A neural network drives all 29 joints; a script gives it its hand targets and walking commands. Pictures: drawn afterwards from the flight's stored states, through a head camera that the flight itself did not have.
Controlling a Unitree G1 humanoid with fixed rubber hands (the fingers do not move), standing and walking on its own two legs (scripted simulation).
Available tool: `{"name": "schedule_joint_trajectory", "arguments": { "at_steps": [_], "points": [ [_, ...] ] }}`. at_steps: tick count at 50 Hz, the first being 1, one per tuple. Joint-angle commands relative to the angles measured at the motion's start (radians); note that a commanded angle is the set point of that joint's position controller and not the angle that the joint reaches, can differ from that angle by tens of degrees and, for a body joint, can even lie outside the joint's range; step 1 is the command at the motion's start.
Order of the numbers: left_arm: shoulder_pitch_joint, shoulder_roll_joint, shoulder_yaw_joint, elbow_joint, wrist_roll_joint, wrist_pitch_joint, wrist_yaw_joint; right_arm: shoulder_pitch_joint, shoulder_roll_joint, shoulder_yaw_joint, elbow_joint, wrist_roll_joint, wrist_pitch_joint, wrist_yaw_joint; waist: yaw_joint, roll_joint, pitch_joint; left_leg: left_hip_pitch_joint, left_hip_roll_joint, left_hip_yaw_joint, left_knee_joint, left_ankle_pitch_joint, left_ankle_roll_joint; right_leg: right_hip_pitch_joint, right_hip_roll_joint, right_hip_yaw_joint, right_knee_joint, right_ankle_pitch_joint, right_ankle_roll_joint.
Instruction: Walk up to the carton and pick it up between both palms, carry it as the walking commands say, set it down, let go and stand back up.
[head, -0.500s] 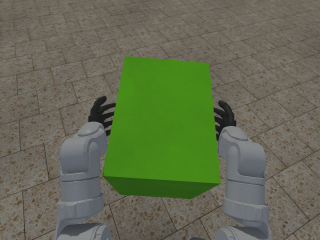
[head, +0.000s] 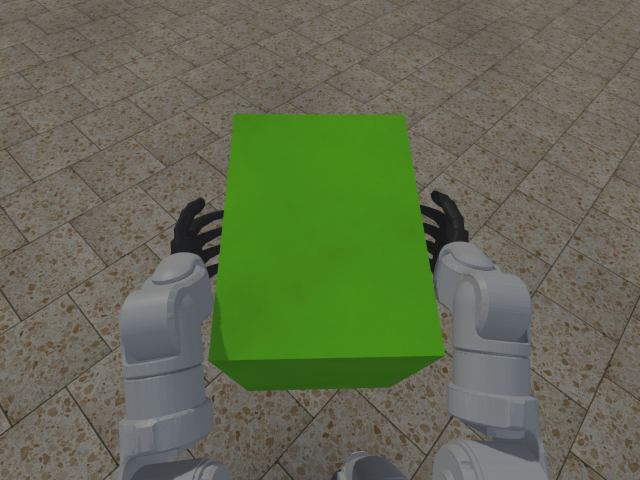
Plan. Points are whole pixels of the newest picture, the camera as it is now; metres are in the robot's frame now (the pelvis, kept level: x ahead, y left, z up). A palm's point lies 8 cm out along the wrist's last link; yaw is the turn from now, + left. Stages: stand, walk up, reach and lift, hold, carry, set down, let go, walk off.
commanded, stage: carry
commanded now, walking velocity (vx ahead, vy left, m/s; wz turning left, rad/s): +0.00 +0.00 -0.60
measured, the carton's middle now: (319, 264) +0.37 +0.00 +0.04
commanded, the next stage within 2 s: none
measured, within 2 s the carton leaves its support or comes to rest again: neither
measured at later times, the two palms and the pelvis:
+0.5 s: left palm (329, 299) +0.28 -0.01 +0.10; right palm (622, 389) +0.18 -0.29 +0.10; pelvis -0.08 -0.02 +0.00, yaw -18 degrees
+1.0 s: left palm (293, 334) +0.23 +0.03 +0.14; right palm out of the picture +0.13 -0.25 +0.14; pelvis -0.13 +0.01 +0.01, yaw -20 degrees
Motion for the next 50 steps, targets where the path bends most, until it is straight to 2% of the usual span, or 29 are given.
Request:
{"name": "schedule_joint_trajectory", "arguments": {
  "at_steps": [1, 2, 3, 5, 7, 10, 12, 13, 14, 15, 16, 17, 18, 20, 24, 28, 30, 31, 32, 33, 34, 35, 38, 39, 40, 41, 44, 47, 50],
  "points": [
    [-0.597, -0.727, -0.682, -0.093, -0.227, -0.007, -0.041, -0.454, 0.728, 0.61, -0.116, 0.193, -0.001, 0.052, 0.008, 0.242, -0.458, 0.411, 0.482, -0.331, -0.166, 0.777, 0.205, -0.111, -0.057, -0.09, 0.406, -0.309, 0.008],
    [-0.66, -0.733, -0.7, -0.084, -0.251, -0.013, -0.045, -0.504, 0.722, 0.614, -0.116, 0.182, -0.008, 0.051, 0.01, 0.158, -0.433, 0.37, 0.435, -0.26, -0.152, 0.716, 0.188, -0.093, -0.071, -0.081, 0.437, -0.249, 0.006],
    [-0.683, -0.743, -0.71, -0.071, -0.261, -0.017, -0.047, -0.54, 0.71, 0.616, -0.13, 0.178, -0.014, 0.048, 0.018, 0.144, -0.402, 0.341, 0.389, -0.184, -0.154, 0.632, 0.153, -0.082, -0.08, -0.092, 0.421, -0.194, 0.009],
    [-0.645, -0.764, -0.723, -0.044, -0.271, -0.009, -0.049, -0.519, 0.689, 0.595, -0.145, 0.164, -0.014, 0.041, 0.024, 0.219, -0.382, 0.343, 0.321, -0.072, -0.134, 0.579, 0.105, -0.036, -0.067, -0.142, 0.307, -0.159, 0.021],
    [-0.637, -0.765, -0.725, -0.031, -0.277, -0.004, -0.044, -0.509, 0.665, 0.579, -0.144, 0.158, -0.008, 0.037, 0.016, 0.268, -0.387, 0.351, 0.318, -0.041, -0.121, 0.579, 0.095, 0.021, -0.046, -0.19, 0.193, -0.172, 0.023],
    [-0.607, -0.738, -0.701, 0.009, -0.263, 0.01, -0.036, -0.469, 0.635, 0.562, -0.101, 0.139, 0.007, 0.031, 0.002, 0.291, -0.399, 0.364, 0.347, -0.032, -0.086, 0.602, 0.097, 0.097, -0.019, -0.24, 0.029, -0.151, 0.022],
    [-0.589, -0.726, -0.677, 0.051, -0.25, 0.018, -0.035, -0.474, 0.623, 0.555, -0.068, 0.135, 0.014, 0.031, 0.017, 0.272, -0.393, 0.337, 0.341, 0.01, -0.029, 0.568, 0.057, 0.185, -0.01, -0.261, -0.181, -0.001, 0.017],
    [-0.584, -0.716, -0.658, 0.075, -0.243, 0.021, -0.035, -0.49, 0.623, 0.554, -0.051, 0.137, 0.014, 0.03, 0.028, 0.217, -0.396, 0.287, 0.311, 0.044, 0.044, 0.493, 0.012, 0.27, -0.047, -0.217, -0.298, 0.105, 0.011],
    [-0.594, -0.703, -0.635, 0.104, -0.235, 0.02, -0.036, -0.532, 0.621, 0.554, -0.03, 0.14, 0.012, 0.028, 0.036, 0.135, -0.412, 0.152, 0.273, 0.047, 0.149, 0.312, -0.04, 0.404, -0.152, -0.081, -0.328, 0.295, -0.013],
    [-0.652, -0.678, -0.608, 0.114, -0.222, 0.008, -0.03, -0.599, 0.63, 0.565, -0.018, 0.145, 0.017, 0.031, 0.042, -0.132, -0.434, -0.122, 0.164, 0.067, 0.277, -0.085, -0.103, 0.582, -0.369, 0.226, -0.231, 0.861, -0.123],
    [-0.603, -0.698, -0.607, 0.092, -0.211, 0.005, -0.031, -0.575, 0.679, 0.584, -0.016, 0.167, 0.018, 0.038, 0.038, -0.197, -0.418, -0.253, 0.11, 0.02, 0.382, -0.382, -0.129, 0.607, -0.412, 0.284, -0.191, 1.066, -0.207],
    [-0.52, -0.721, -0.599, 0.081, -0.2, 0.008, -0.039, -0.514, 0.731, 0.607, -0.018, 0.182, 0.018, 0.048, 0.038, -0.135, -0.432, -0.269, 0.113, -0.03, 0.441, -0.373, -0.129, 0.623, -0.396, 0.231, -0.18, 1.042, -0.214],
    [-0.567, -0.731, -0.59, 0.054, -0.195, -0.006, -0.043, -0.59, 0.762, 0.639, -0.05, 0.209, 0.007, 0.056, 0.038, -0.119, -0.433, -0.278, 0.114, -0.043, 0.454, -0.319, -0.12, 0.615, -0.36, 0.176, -0.175, 0.97, -0.201],
    [-0.621, -0.745, -0.576, 0.009, -0.181, -0.027, -0.044, -0.662, 0.807, 0.669, -0.08, 0.252, -0.008, 0.071, 0.037, -0.132, -0.422, -0.269, 0.106, -0.044, 0.444, -0.215, -0.11, 0.56, -0.299, 0.126, -0.187, 0.78, -0.177],
    [-0.597, -0.724, -0.57, -0.022, -0.154, -0.038, -0.034, -0.664, 0.807, 0.679, -0.092, 0.272, -0.013, 0.071, 0.047, -0.105, -0.473, -0.177, 0.061, -0.025, 0.329, -0.17, -0.101, 0.506, -0.298, 0.135, -0.228, 0.589, -0.182],
    [-0.56, -0.688, -0.57, -0.02, -0.133, -0.031, -0.016, -0.621, 0.773, 0.668, -0.067, 0.259, 0.001, 0.066, 0.045, -0.122, -0.481, -0.036, 0.012, -0.007, 0.112, -0.121, -0.077, 0.448, -0.276, 0.123, -0.236, 0.524, -0.164],
    [-0.562, -0.68, -0.571, -0.007, -0.132, -0.024, -0.01, -0.59, 0.757, 0.644, -0.041, 0.239, 0.008, 0.065, 0.021, -0.081, -0.481, 0.144, 0.003, 0.014, -0.143, 0.049, -0.057, 0.373, -0.227, 0.073, -0.187, 0.471, -0.123],
    [-0.562, -0.681, -0.572, 0.004, -0.132, -0.02, -0.008, -0.581, 0.745, 0.623, -0.029, 0.227, 0.009, 0.067, 0.018, -0.014, -0.498, 0.281, 0.088, -0.082, -0.206, 0.13, -0.035, 0.276, -0.182, 0.049, -0.136, 0.357, -0.081],
    [-0.58, -0.694, -0.584, -0.003, -0.139, -0.016, -0.012, -0.599, 0.719, 0.602, -0.029, 0.211, 0.003, 0.065, 0.02, 0.206, -0.49, 0.337, 0.282, -0.292, -0.194, 0.403, 0.043, 0.125, -0.095, -0.026, -0.047, 0.095, -0.018],
    [-0.61, -0.701, -0.6, -0.014, -0.15, -0.011, -0.014, -0.574, 0.715, 0.59, -0.029, 0.203, 0.006, 0.064, 0.015, 0.275, -0.468, 0.307, 0.355, -0.307, -0.191, 0.51, 0.129, 0.097, -0.051, -0.08, 0.029, -0.149, -0.001],
    [-0.623, -0.725, -0.62, -0.023, -0.169, -0.009, -0.017, -0.565, 0.72, 0.585, -0.045, 0.197, 0.007, 0.063, 0.015, 0.243, -0.461, 0.265, 0.356, -0.272, -0.192, 0.543, 0.151, 0.138, -0.046, -0.102, 0.066, -0.19, 0.001],
    [-0.677, -0.736, -0.631, -0.019, -0.19, -0.011, -0.021, -0.606, 0.717, 0.581, -0.047, 0.184, 0.004, 0.059, 0.018, 0.186, -0.442, 0.231, 0.319, -0.221, -0.18, 0.509, 0.139, 0.179, -0.051, -0.107, 0.025, -0.146, -0.004],
    [-0.73, -0.738, -0.641, 0.045, -0.219, -0.005, -0.026, -0.638, 0.674, 0.541, -0.005, 0.144, 0.001, 0.039, 0.028, 0.18, -0.412, 0.19, 0.189, -0.11, -0.143, 0.318, 0.065, 0.301, -0.056, -0.11, -0.232, 0.118, -0.021],
    [-0.747, -0.726, -0.625, 0.069, -0.218, -0.005, -0.023, -0.663, 0.66, 0.528, 0.005, 0.137, 0.001, 0.032, 0.027, 0.144, -0.426, 0.175, 0.149, -0.085, -0.132, 0.169, 0.045, 0.331, -0.099, -0.048, -0.252, 0.17, -0.033],
    [-0.743, -0.713, -0.606, 0.076, -0.218, -0.002, -0.02, -0.666, 0.662, 0.519, 0.009, 0.136, 0.006, 0.024, 0.022, 0.054, -0.427, 0.138, 0.099, -0.055, -0.085, -0.024, 0.025, 0.333, -0.178, 0.07, -0.304, 0.187, -0.05],
    [-0.754, -0.705, -0.589, 0.081, -0.215, 0.003, -0.016, -0.68, 0.663, 0.507, 0.02, 0.134, 0.013, 0.019, 0.016, -0.01, -0.403, 0.137, 0.06, -0.05, -0.074, -0.078, 0.011, 0.275, -0.22, 0.132, -0.345, 0.069, -0.072],
    [-0.713, -0.696, -0.541, 0.12, -0.194, 0.021, -0.005, -0.669, 0.663, 0.489, 0.063, 0.123, 0.032, 0.01, 0.009, -0.031, -0.369, 0.196, 0.062, -0.065, -0.099, -0.01, 0.016, 0.184, -0.201, 0.085, -0.384, -0.056, -0.062],
    [-0.727, -0.687, -0.51, 0.16, -0.169, 0.025, -0.004, -0.687, 0.672, 0.476, 0.119, 0.121, 0.039, 0.016, 0.01, 0.01, -0.363, 0.161, 0.103, -0.127, -0.193, -0.073, 0.03, 0.225, -0.161, 0.031, -0.344, -0.03, -0.044],
    [-0.755, -0.688, -0.48, 0.192, -0.149, 0.021, 0.0, -0.73, 0.689, 0.468, 0.154, 0.129, 0.037, 0.021, 0.011, 0.028, -0.34, 0.112, 0.102, -0.147, -0.228, -0.11, 0.032, 0.249, -0.158, 0.017, -0.328, -0.028, -0.043]
  ]
}}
